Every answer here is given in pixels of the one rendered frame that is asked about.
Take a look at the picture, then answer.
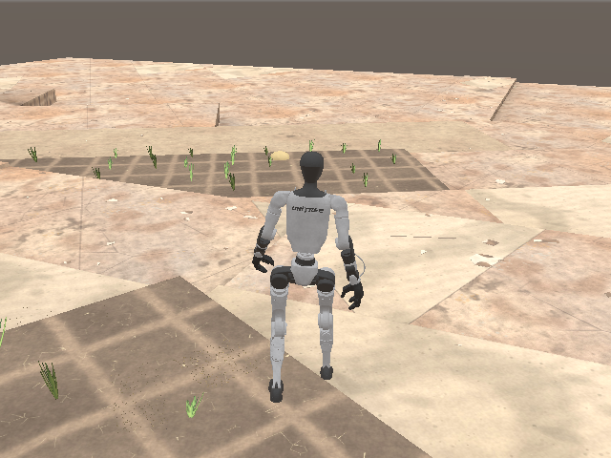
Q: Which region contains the right robot hand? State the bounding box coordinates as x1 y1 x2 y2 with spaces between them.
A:
341 282 364 310

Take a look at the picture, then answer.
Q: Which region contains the robot left upper arm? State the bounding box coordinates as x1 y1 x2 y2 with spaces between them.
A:
261 191 290 240

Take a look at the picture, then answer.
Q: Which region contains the robot right upper arm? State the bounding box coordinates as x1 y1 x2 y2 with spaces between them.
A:
329 194 350 250

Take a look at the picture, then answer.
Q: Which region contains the robot left thigh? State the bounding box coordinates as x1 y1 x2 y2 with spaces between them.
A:
270 265 291 337

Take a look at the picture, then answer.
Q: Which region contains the robot right forearm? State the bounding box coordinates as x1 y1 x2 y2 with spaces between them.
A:
341 236 361 285

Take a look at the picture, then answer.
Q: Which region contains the robot right foot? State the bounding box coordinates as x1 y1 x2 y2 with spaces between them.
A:
320 366 333 380

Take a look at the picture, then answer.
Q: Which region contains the robot left forearm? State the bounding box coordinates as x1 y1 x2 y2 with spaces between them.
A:
254 226 270 258

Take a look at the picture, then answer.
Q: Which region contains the left robot hand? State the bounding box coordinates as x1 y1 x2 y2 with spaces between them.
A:
252 255 274 273

